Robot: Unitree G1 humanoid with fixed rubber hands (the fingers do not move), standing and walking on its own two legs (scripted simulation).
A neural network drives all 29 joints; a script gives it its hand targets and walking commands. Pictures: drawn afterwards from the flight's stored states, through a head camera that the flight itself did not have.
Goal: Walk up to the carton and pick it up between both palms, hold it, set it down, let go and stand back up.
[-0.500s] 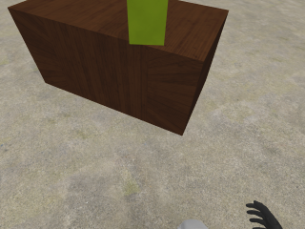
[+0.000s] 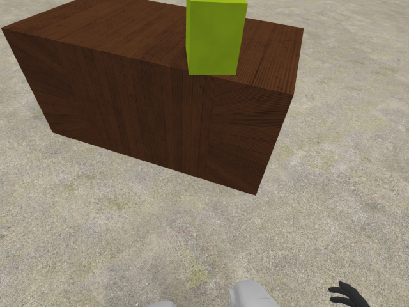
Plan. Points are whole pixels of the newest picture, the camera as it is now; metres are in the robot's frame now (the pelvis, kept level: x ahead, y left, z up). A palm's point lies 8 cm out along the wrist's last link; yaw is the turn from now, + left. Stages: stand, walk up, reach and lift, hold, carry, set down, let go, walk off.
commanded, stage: walk up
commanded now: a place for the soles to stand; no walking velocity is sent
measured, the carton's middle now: (211, 29) +1.11 -0.04 +0.10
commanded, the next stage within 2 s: none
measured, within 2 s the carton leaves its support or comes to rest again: neither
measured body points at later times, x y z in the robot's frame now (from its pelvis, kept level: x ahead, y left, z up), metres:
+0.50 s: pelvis +0.07 +0.15 -0.01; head +0.07 +0.17 +0.44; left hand +0.15 +0.48 -0.12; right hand +0.16 -0.16 -0.09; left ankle +0.07 +0.23 -0.69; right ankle +0.07 -0.04 -0.64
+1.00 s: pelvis +0.20 +0.23 +0.01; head +0.24 +0.25 +0.46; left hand +0.31 +0.54 -0.10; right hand +0.29 -0.08 -0.07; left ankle +0.26 +0.33 -0.69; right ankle +0.20 +0.06 -0.69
